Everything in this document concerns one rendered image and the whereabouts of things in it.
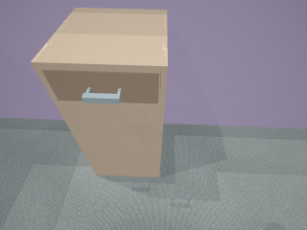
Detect handle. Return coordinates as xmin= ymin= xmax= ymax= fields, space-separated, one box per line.
xmin=82 ymin=87 xmax=122 ymax=104

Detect cabinet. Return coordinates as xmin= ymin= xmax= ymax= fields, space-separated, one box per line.
xmin=31 ymin=8 xmax=168 ymax=178

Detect drawer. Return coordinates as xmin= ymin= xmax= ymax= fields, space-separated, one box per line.
xmin=43 ymin=69 xmax=159 ymax=104

